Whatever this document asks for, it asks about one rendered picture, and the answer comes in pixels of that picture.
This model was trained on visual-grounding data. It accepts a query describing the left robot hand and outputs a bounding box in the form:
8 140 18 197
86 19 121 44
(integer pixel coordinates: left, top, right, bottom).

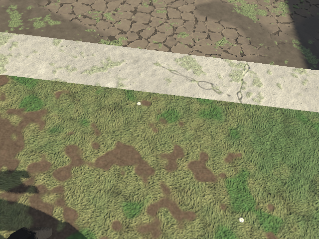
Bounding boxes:
7 227 53 239

